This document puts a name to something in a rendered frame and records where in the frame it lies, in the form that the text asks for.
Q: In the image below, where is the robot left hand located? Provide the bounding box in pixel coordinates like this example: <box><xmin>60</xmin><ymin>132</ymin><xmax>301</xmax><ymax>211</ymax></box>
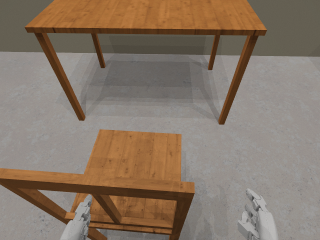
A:
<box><xmin>59</xmin><ymin>194</ymin><xmax>92</xmax><ymax>240</ymax></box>

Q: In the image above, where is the robot right hand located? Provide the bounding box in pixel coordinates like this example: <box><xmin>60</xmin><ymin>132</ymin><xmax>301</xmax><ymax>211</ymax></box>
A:
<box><xmin>237</xmin><ymin>188</ymin><xmax>279</xmax><ymax>240</ymax></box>

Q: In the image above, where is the chair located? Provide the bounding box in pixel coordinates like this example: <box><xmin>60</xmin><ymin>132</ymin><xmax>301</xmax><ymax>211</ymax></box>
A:
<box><xmin>0</xmin><ymin>129</ymin><xmax>195</xmax><ymax>240</ymax></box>

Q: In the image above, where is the table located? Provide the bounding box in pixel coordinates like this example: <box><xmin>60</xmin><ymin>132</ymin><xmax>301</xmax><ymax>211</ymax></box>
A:
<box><xmin>25</xmin><ymin>0</ymin><xmax>267</xmax><ymax>125</ymax></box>

